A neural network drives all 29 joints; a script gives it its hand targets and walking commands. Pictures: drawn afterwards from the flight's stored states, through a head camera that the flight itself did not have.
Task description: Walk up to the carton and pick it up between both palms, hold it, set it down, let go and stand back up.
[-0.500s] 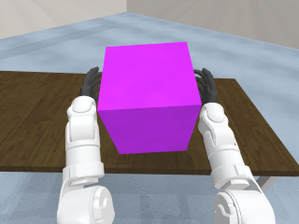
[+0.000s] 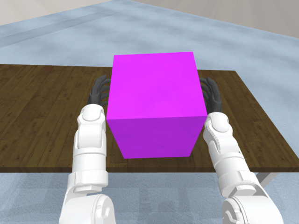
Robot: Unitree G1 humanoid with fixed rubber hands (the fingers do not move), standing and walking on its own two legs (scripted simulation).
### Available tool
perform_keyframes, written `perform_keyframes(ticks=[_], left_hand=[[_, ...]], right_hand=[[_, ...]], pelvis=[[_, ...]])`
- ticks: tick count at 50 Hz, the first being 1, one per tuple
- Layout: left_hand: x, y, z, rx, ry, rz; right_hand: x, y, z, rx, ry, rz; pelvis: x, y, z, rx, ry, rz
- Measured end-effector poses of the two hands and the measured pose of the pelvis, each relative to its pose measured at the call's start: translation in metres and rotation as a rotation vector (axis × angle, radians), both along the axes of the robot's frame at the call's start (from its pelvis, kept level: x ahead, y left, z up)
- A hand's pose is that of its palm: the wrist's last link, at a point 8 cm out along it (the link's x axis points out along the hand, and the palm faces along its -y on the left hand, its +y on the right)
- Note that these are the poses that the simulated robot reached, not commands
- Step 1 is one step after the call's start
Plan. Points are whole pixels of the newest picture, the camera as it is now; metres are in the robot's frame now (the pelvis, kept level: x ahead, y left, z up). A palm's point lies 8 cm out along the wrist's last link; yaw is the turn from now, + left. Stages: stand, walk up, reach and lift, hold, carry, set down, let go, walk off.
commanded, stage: set down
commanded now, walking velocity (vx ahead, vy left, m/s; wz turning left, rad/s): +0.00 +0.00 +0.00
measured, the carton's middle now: (155, 110) +0.41 -0.02 +0.11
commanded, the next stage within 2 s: none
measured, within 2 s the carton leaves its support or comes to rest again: neither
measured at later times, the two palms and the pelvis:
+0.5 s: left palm (101, 103) +0.40 +0.13 +0.15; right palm (212, 107) +0.38 -0.17 +0.15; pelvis +0.00 +0.00 +0.00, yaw -1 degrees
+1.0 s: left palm (107, 105) +0.43 +0.12 +0.12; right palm (210, 109) +0.40 -0.18 +0.12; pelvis +0.02 +0.00 +0.00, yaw -2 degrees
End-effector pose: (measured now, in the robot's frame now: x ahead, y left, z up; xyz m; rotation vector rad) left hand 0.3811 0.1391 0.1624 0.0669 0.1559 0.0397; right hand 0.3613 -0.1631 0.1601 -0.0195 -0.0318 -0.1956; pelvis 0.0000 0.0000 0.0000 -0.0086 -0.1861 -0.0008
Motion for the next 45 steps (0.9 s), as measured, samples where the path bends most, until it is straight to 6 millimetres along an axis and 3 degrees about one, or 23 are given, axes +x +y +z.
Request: perform_keyframes(ticks=[9,16,26,36,45], left_hand=[[0.005,-0.003,-0.012,0.007,0.039,-0.009],[0.013,-0.009,-0.013,-0.009,0.044,-0.018],[0.024,-0.009,-0.017,-0.03,0.047,-0.017],[0.033,-0.007,-0.038,-0.031,0.087,-0.019],[0.045,-0.015,-0.041,-0.034,0.085,-0.03]], right_hand=[[0.001,-0.003,-0.015,0.008,0.04,-0.015],[0.006,-0.008,-0.014,0.015,0.046,-0.027],[0.017,-0.007,-0.01,0.002,0.05,-0.02],[0.025,-0.005,-0.03,0.018,0.092,-0.028],[0.033,-0.013,-0.036,0.015,0.092,-0.042]], pelvis=[[-0.006,0.001,0.001,0.0,0.036,-0.008],[-0.006,-0.001,0.001,0.003,0.058,-0.014],[0.001,-0.002,0.002,0.004,0.068,-0.02],[0.009,0.002,0.002,0.002,0.107,-0.019],[0.015,0.002,0.002,0.001,0.14,-0.029]])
